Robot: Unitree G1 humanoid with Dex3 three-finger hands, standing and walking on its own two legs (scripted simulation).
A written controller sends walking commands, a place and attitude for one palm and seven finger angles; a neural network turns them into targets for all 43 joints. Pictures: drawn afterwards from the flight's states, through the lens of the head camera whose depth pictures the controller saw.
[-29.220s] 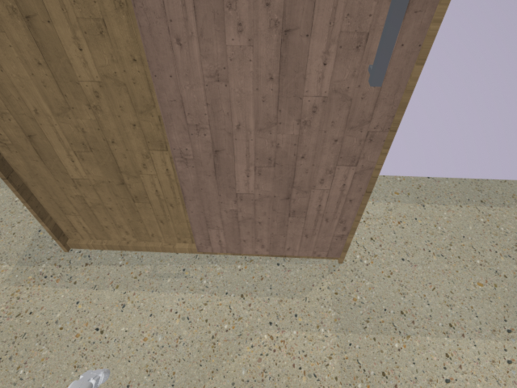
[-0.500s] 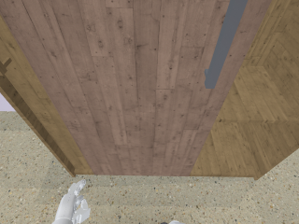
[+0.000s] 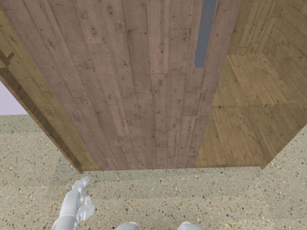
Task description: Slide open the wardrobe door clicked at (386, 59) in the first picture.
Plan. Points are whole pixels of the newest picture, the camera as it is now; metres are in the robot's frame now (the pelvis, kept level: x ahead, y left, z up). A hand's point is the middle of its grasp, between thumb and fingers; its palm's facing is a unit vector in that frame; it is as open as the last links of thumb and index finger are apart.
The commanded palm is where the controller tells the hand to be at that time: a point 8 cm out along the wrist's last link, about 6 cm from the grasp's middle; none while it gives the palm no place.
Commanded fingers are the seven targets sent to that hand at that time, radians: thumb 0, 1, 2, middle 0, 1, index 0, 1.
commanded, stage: step back with the hand held close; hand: right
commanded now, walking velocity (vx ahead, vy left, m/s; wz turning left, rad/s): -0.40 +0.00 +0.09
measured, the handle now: (204, 20) +0.56 -0.12 +0.27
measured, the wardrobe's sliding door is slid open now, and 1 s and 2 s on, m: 0.45 0.45 0.45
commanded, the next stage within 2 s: stop stepping back and stand still in 0.10 s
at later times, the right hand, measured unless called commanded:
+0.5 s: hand out of the picture +0.13 -0.27 +0.17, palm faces +0.31 +0.83 -0.46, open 7.4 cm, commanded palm +0.07 -0.31 +0.20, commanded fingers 0.00 -0.90 -0.90 0.20 0.30 0.20 0.30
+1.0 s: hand out of the picture +0.10 -0.28 +0.19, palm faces +0.38 +0.82 -0.42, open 7.4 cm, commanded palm none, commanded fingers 0.00 -0.90 -0.90 0.20 0.30 0.20 0.30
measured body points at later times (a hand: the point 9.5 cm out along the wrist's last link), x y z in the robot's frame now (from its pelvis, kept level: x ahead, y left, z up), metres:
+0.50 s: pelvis -0.10 -0.02 +0.02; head -0.09 -0.04 +0.47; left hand +0.02 +0.24 -0.05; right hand +0.11 -0.31 +0.20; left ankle -0.12 +0.10 -0.71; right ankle +0.00 -0.11 -0.71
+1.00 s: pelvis -0.12 -0.04 +0.01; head -0.12 -0.04 +0.46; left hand +0.02 +0.19 -0.08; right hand +0.07 -0.32 +0.21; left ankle -0.14 +0.06 -0.72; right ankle -0.07 -0.13 -0.71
